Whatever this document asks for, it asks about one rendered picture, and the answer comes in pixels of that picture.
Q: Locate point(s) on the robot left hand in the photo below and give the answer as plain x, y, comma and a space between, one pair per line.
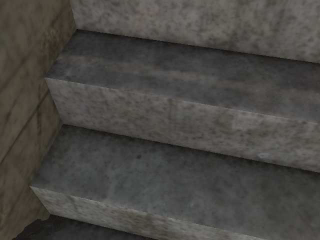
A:
39, 229

